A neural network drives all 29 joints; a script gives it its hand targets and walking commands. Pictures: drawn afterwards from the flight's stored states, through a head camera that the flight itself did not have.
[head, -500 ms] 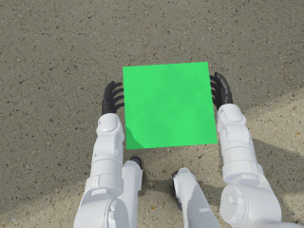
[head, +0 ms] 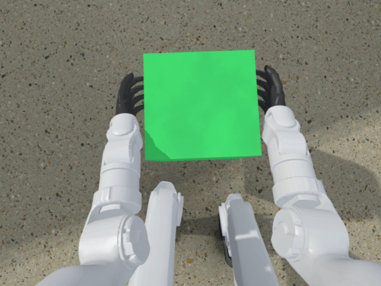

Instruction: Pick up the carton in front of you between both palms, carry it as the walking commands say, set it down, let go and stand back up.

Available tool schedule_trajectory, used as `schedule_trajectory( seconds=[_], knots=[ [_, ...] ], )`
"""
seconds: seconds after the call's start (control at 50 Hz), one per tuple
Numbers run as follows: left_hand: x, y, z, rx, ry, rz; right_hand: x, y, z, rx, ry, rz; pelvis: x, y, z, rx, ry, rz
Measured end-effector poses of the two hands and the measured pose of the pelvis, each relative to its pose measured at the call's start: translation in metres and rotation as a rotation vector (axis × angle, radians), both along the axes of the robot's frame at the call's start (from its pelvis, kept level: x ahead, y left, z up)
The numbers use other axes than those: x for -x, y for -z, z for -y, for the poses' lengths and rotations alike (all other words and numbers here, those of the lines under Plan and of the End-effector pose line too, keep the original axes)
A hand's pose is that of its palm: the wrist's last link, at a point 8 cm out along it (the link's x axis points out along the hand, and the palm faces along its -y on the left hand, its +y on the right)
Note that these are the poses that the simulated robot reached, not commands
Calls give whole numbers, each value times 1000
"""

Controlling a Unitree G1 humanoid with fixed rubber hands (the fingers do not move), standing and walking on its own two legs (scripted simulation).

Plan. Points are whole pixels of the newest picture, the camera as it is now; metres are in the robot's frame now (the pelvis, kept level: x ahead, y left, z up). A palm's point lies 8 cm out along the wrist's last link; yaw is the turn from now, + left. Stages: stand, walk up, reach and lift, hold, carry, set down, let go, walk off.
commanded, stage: set down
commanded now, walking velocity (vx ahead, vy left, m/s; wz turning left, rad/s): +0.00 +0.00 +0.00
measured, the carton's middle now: (198, 117) +0.44 +0.04 -0.17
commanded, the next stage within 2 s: none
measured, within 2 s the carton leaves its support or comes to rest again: rests again in 1.54 s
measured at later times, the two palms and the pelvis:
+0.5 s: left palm (137, 119) +0.45 +0.20 -0.26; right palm (247, 112) +0.49 -0.09 -0.25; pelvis -0.03 +0.01 -0.12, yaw -3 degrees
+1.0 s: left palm (141, 122) +0.45 +0.21 -0.32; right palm (239, 116) +0.49 -0.09 -0.32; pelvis -0.03 +0.00 -0.16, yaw -3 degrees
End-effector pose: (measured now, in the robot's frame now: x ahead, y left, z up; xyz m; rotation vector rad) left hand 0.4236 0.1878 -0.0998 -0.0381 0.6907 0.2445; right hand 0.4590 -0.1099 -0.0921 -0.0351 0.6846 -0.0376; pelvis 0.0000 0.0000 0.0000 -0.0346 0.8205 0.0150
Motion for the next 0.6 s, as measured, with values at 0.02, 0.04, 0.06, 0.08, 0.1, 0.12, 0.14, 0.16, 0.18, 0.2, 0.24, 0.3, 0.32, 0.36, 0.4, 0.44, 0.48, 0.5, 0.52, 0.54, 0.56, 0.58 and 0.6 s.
schedule_trajectory(
  seconds=[0.02, 0.04, 0.06, 0.08, 0.1, 0.12, 0.14, 0.16, 0.18, 0.2, 0.24, 0.3, 0.32, 0.36, 0.4, 0.44, 0.48, 0.5, 0.52, 0.54, 0.56, 0.58, 0.6],
  knots=[
    [-1, 7, -1, 0, 1, 0, -1, 7, -1, 0, 0, 0, 1, 5, 0, 1, 2, -5],
    [-2, 14, -1, 1, 1, 1, -2, 14, -1, 0, 1, 0, 2, 10, -1, 2, 3, -10],
    [-3, 21, -2, 2, 1, 1, -3, 21, -2, 1, 3, 0, 3, 16, -1, 3, 5, -14],
    [-4, 28, -3, 3, 0, 1, -4, 28, -3, 0, 4, 0, 5, 21, -1, 4, 6, -17],
    [-5, 34, -4, 3, 0, 0, -5, 34, -4, 0, 3, 0, 6, 26, -2, 5, 7, -20],
    [-6, 41, -4, 4, 0, 0, -6, 41, -4, 0, 2, 0, 7, 31, -2, 6, 9, -23],
    [-7, 48, -5, 3, -2, -1, -7, 47, -5, 2, 2, -1, 8, 36, -3, 7, 10, -24],
    [-8, 54, -6, 4, -3, -1, -8, 54, -6, 3, 1, -2, 10, 41, -3, 8, 11, -26],
    [-9, 61, -7, 5, -3, -2, -9, 60, -7, 3, 0, -2, 11, 46, -3, 9, 12, -27],
    [-10, 67, -8, 6, -3, -3, -10, 66, -8, 4, -1, -3, 12, 51, -4, 10, 13, -27],
    [-12, 80, -9, 7, -4, -5, -12, 78, -9, 6, -2, -6, 15, 60, -5, 12, 15, -28],
    [-15, 98, -11, 8, -3, -10, -16, 96, -12, 8, -4, -10, 19, 74, -6, 15, 18, -27],
    [-16, 104, -12, 8, -3, -12, -17, 101, -12, 9, -4, -12, 21, 78, -6, 15, 19, -26],
    [-17, 116, -13, 7, -2, -16, -19, 113, -13, 12, -4, -15, 23, 87, -7, 16, 21, -24],
    [-19, 128, -14, 6, 0, -20, -21, 124, -14, 14, -6, -19, 26, 96, -8, 17, 23, -22],
    [-21, 140, -15, 4, 2, -25, -23, 136, -15, 17, -8, -23, 29, 104, -8, 17, 25, -19],
    [-23, 151, -16, 2, 4, -30, -25, 147, -16, 20, -11, -28, 31, 112, -9, 17, 28, -15],
    [-24, 157, -17, 0, 6, -33, -26, 153, -17, 21, -13, -30, 32, 117, -9, 16, 29, -13],
    [-25, 163, -17, -1, 7, -35, -27, 159, -17, 23, -15, -32, 33, 121, -9, 16, 30, -11],
    [-25, 170, -18, -3, 8, -38, -28, 165, -18, 24, -17, -35, 34, 125, -9, 15, 32, -8],
    [-26, 176, -18, -4, 8, -41, -29, 172, -18, 27, -18, -38, 35, 129, -9, 15, 33, -5],
    [-27, 182, -19, -6, 9, -44, -30, 178, -19, 28, -20, -40, 36, 133, -9, 14, 35, -2],
    [-28, 188, -20, -7, 10, -48, -31, 184, -20, 29, -23, -43, 37, 136, -8, 13, 36, 1]
  ],
)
